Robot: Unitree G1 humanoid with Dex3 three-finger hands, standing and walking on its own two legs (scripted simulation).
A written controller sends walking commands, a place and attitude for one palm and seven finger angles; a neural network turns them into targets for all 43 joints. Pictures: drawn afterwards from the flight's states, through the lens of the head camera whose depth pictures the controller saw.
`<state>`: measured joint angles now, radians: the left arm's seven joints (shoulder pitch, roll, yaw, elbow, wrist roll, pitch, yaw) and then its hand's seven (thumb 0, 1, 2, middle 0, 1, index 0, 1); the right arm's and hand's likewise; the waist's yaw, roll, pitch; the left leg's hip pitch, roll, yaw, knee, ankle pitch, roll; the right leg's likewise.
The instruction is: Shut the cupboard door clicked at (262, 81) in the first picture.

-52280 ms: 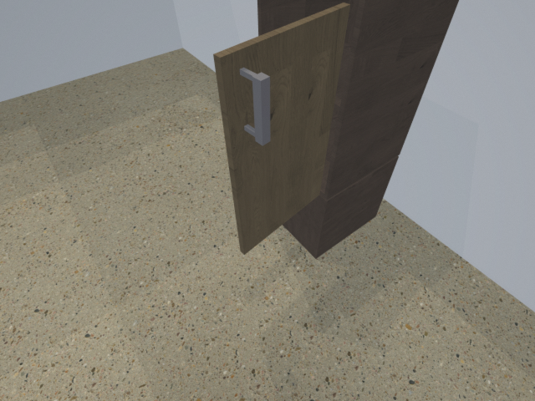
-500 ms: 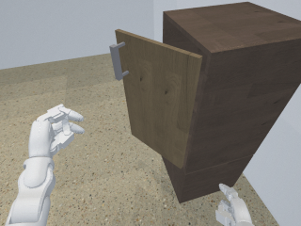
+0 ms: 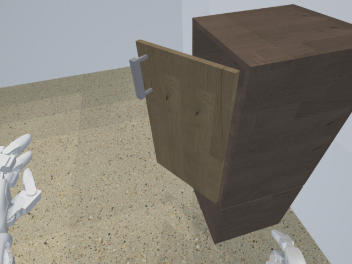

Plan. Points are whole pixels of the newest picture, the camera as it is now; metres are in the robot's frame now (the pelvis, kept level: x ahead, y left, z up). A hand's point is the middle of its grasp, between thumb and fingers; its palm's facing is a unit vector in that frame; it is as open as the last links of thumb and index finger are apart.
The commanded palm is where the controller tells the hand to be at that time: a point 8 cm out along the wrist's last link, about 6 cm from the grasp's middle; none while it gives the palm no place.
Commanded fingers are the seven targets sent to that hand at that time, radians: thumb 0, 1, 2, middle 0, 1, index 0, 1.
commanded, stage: draw the hand back to the body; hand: left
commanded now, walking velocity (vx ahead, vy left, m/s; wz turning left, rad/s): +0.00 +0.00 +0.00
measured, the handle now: (142, 77) +0.61 +0.19 +0.14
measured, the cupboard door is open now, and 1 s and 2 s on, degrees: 33 33 33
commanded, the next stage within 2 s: step back with the hand held close in 0.24 s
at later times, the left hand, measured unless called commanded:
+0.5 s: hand (40, 187) +0.19 +0.27 +0.15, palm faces +0.43 -0.79 -0.44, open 7.4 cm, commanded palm +0.14 +0.30 +0.17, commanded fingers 0.00 0.90 0.90 -0.20 -0.30 -0.20 -0.30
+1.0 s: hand out of the picture +0.12 +0.31 +0.15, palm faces +0.43 -0.78 -0.46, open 7.4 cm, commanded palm +0.07 +0.34 +0.17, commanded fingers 0.00 0.90 0.90 -0.20 -0.30 -0.20 -0.30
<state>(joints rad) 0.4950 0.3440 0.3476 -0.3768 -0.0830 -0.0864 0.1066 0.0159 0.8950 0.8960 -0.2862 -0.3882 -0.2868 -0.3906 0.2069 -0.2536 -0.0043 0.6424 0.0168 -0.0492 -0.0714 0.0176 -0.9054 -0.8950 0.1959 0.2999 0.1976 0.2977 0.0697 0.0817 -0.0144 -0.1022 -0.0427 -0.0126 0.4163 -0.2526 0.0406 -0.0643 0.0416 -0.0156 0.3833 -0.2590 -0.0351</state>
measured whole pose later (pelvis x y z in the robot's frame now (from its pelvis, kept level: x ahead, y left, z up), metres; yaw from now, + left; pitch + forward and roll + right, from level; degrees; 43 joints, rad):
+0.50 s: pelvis +0.00 +0.01 +0.00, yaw -1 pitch -1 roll -1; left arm 0.48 0.36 0.38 -0.35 -0.08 -0.11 0.10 0.01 0.89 0.90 -0.21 -0.30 -0.21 -0.30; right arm 0.19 -0.24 0.00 0.61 0.02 0.00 -0.06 0.02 -0.90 -0.89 0.20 0.30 0.20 0.30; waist 0.04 0.09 -0.03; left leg -0.19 -0.03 0.00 0.46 -0.27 0.05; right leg -0.13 0.05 -0.01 0.38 -0.24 -0.03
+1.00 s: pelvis -0.08 +0.04 -0.02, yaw -1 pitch -1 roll -1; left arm 0.52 0.40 0.42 -0.42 -0.03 -0.17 0.13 0.01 0.89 0.90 -0.21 -0.30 -0.21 -0.30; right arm 0.22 -0.24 -0.01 0.52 0.03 0.04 -0.08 0.01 -0.90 -0.89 0.20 0.30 0.20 0.30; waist 0.01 0.03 -0.03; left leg -0.37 -0.07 0.04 0.59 -0.22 0.11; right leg -0.34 0.02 0.03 0.58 -0.23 0.03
